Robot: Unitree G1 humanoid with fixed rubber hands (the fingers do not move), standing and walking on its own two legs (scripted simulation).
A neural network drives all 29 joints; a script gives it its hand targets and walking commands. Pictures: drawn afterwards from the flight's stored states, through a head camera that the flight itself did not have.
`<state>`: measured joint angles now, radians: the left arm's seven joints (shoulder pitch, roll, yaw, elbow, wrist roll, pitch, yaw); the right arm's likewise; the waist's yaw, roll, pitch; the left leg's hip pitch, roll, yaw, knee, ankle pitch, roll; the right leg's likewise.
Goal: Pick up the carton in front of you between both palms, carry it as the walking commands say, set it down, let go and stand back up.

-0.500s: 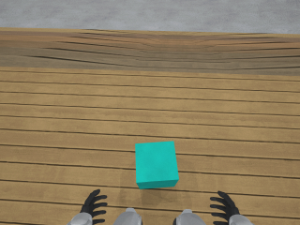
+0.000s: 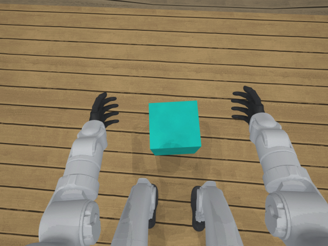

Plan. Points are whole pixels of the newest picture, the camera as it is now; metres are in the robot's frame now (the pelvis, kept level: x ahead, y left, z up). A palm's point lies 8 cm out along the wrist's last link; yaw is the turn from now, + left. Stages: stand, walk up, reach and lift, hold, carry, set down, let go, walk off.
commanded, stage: reach and lift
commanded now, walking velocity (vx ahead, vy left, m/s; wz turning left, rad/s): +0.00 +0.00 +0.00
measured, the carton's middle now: (173, 130) +0.48 +0.02 -0.53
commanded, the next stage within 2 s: none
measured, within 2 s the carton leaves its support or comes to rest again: leaves its support in 2.00 s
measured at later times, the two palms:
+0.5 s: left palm (112, 102) +0.48 +0.21 -0.17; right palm (238, 95) +0.52 -0.18 -0.18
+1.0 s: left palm (129, 126) +0.47 +0.20 -0.41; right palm (218, 121) +0.50 -0.17 -0.42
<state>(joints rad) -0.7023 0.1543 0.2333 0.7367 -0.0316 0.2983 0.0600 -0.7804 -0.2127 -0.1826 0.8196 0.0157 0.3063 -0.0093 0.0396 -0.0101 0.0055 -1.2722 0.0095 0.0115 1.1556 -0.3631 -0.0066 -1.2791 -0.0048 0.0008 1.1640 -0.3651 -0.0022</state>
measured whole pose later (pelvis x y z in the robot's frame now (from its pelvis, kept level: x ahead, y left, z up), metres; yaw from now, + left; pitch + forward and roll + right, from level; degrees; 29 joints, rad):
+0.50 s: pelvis +0.02 +0.00 -0.05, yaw +1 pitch +50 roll +1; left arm -0.97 0.17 0.37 0.90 0.03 0.03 0.04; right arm -1.06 -0.24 -0.29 0.98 -0.05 0.05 -0.01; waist 0.04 -0.02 -0.17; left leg -1.76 0.01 0.01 1.26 -0.38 -0.01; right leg -1.76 -0.01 0.00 1.27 -0.39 0.00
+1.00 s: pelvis -0.04 +0.00 -0.26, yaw +1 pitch +41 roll +1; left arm -1.27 0.31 0.13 1.04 -0.25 0.05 0.14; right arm -1.34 -0.38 -0.03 1.09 0.24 0.07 -0.12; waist 0.04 0.00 0.21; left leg -2.25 0.01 0.00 2.03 -0.50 -0.02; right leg -2.26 0.00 0.01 2.04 -0.50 -0.01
